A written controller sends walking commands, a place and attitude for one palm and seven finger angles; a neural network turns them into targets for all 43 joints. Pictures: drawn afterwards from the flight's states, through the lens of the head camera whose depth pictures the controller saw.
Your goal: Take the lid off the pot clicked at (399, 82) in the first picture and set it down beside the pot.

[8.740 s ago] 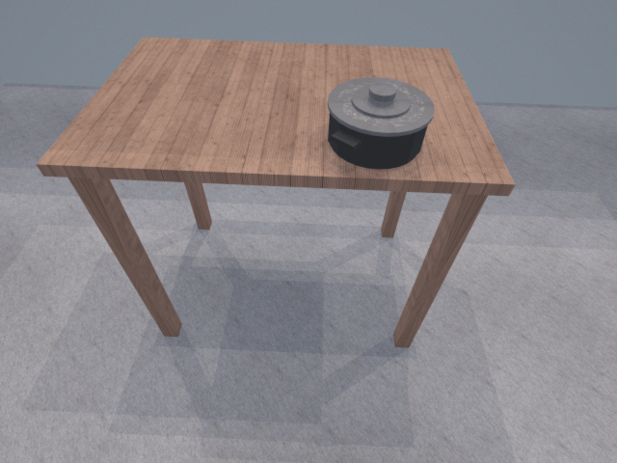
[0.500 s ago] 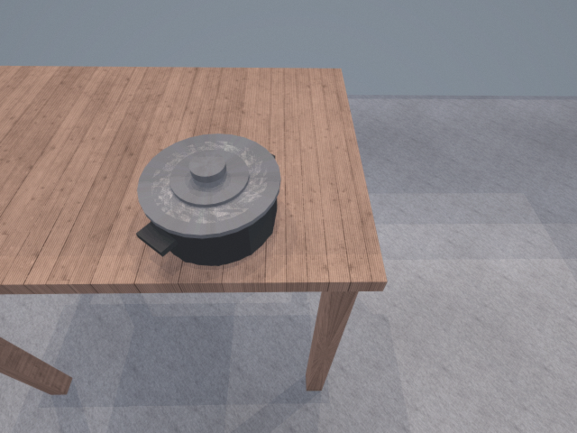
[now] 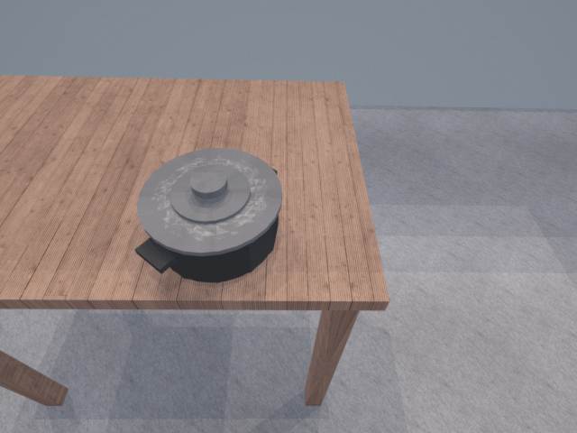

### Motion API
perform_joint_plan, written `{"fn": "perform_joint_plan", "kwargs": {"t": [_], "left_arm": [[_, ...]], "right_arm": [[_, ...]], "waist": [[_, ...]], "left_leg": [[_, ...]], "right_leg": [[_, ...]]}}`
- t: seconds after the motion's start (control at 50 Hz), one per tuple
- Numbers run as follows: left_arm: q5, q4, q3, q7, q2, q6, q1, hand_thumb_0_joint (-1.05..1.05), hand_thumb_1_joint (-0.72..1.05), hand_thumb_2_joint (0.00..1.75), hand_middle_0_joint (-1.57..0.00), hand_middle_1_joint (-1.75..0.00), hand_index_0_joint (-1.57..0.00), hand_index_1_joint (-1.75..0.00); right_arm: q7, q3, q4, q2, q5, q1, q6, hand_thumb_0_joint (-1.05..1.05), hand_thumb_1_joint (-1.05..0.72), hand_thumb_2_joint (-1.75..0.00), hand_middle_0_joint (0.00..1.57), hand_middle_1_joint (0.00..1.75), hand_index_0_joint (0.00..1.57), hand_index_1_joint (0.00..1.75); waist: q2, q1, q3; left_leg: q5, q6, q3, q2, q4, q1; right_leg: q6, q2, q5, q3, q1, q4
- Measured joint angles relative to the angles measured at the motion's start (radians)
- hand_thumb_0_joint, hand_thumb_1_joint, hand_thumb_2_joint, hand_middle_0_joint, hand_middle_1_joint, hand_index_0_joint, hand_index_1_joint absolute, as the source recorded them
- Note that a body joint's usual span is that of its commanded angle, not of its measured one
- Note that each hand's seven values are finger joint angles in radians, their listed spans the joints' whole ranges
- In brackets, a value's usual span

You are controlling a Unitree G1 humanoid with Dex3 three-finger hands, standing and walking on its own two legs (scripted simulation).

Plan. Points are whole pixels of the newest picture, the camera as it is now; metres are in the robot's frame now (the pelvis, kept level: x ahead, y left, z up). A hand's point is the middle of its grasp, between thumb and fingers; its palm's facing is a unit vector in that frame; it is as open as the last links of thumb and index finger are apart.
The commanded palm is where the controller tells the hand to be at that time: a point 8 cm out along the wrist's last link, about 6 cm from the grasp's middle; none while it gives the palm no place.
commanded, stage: look again from close up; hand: left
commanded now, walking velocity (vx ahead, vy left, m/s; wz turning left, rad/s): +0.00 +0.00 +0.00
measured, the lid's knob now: (209, 182) +0.41 +0.14 +0.12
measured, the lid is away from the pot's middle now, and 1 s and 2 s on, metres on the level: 0.00 0.00 0.00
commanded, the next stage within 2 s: lift the closed hand beside the body in 0.84 s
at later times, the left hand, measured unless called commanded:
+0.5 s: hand out of the picture +0.00 +0.22 -0.18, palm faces +0.01 -0.97 -0.23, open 7.4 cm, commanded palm none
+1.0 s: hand out of the picture +0.00 +0.20 -0.17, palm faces +0.11 -0.97 -0.21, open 7.4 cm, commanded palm +0.06 +0.26 -0.05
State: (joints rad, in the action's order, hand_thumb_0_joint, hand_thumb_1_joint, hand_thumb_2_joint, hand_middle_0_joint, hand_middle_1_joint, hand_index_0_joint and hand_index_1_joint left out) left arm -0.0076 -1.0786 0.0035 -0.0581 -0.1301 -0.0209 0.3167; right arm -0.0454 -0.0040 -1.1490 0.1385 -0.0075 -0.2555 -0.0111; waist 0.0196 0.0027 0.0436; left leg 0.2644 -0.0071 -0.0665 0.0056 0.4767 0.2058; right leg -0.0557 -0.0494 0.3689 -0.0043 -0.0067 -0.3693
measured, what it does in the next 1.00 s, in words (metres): stands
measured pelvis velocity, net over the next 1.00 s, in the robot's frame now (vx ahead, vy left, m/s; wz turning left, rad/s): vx -0.02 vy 0.03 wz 0.01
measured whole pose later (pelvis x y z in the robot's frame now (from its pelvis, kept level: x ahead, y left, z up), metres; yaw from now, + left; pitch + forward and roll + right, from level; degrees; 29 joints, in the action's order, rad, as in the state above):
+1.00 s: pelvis -0.02 +0.03 +0.00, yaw +0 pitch +1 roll +0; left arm 0.04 -0.77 -0.02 -0.08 -0.17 0.03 0.40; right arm -0.03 0.01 -0.99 0.18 -0.03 -0.26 -0.06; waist 0.01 -0.02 0.07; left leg 0.25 -0.04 -0.03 -0.03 0.55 0.31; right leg -0.02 -0.03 0.38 0.00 0.09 -0.47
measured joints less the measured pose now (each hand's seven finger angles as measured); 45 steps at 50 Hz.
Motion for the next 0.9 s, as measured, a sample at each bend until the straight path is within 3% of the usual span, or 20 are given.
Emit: {"fn": "perform_joint_plan", "kwargs": {"t": [0.08,0.12,0.18,0.26,0.32,0.6,0.9], "left_arm": [[0.0,0.0,-0.001,0.0,-0.002,0.0,0.003,0.01,0.91,0.89,-0.2,-0.3,-0.2,-0.3],[-0.012,0.007,-0.004,-0.01,0.005,-0.018,0.008,0.01,0.91,0.89,-0.2,-0.3,-0.2,-0.3],[-0.015,0.036,-0.01,-0.007,0.004,-0.035,0.029,0.01,0.91,0.89,-0.2,-0.3,-0.2,-0.3],[-0.005,0.059,-0.008,0.0,-0.018,-0.007,0.029,0.01,0.91,0.89,-0.2,-0.3,-0.2,-0.3],[-0.007,0.076,-0.007,0.002,-0.031,0.01,0.001,0.01,0.91,0.89,-0.2,-0.3,-0.2,-0.3],[-0.008,0.083,-0.012,0.014,-0.067,0.026,-0.017,0.01,0.91,0.89,-0.2,-0.3,-0.2,-0.3],[-0.003,0.025,-0.022,0.014,-0.043,0.016,0.015,0.01,0.91,0.89,-0.2,-0.3,-0.2,-0.3]], "right_arm": [[0.001,0.002,0.006,0.005,0.0,0.004,-0.002,0.02,-0.93,-0.9,0.2,0.3,0.2,0.3],[0.008,0.002,0.035,0.018,0.006,0.007,0.003,0.01,-0.93,-0.9,0.2,0.3,0.2,0.3],[0.018,-0.003,0.102,0.033,0.011,0.01,-0.005,0.01,-0.92,-0.9,0.19,0.3,0.2,0.3],[0.014,-0.004,0.149,0.036,0.014,-0.011,-0.01,0.01,-0.92,-0.9,0.19,0.3,0.2,0.3],[0.016,0.002,0.155,0.037,0.013,-0.012,0.004,0.01,-0.91,-0.9,0.19,0.3,0.2,0.3],[0.031,0.018,0.142,0.04,0.011,0.001,0.008,0.01,-0.92,-0.9,0.2,0.3,0.2,0.3],[0.027,0.019,0.085,0.031,0.003,0.022,0.001,0.01,-0.91,-0.9,0.2,0.3,0.2,0.3]], "waist": [[0.001,-0.002,-0.003],[-0.015,-0.001,-0.007],[-0.028,0.007,0.002],[-0.017,0.019,-0.02],[-0.022,0.004,-0.031],[-0.017,-0.009,-0.017],[0.003,-0.018,0.017]], "left_leg": [[-0.004,-0.002,0.0,-0.003,-0.007,-0.004],[0.001,-0.008,0.01,0.008,0.068,0.053],[0.017,-0.022,0.026,0.009,0.116,0.091],[0.052,-0.027,0.023,-0.011,0.146,0.097],[0.063,-0.036,0.021,-0.019,0.18,0.123],[-0.021,-0.055,0.018,-0.048,0.073,0.117],[-0.024,-0.044,0.024,-0.043,0.049,0.093]], "right_leg": [[0.001,0.003,-0.003,0.0,-0.003,0.005],[0.011,-0.008,-0.011,0.002,0.024,-0.009],[0.007,-0.02,0.004,-0.008,0.076,-0.092],[0.014,-0.002,0.056,-0.007,0.12,-0.213],[0.024,0.007,0.091,-0.01,0.116,-0.191],[0.046,0.036,0.027,-0.008,0.137,-0.143],[0.038,0.029,0.016,-0.005,0.104,-0.101]]}}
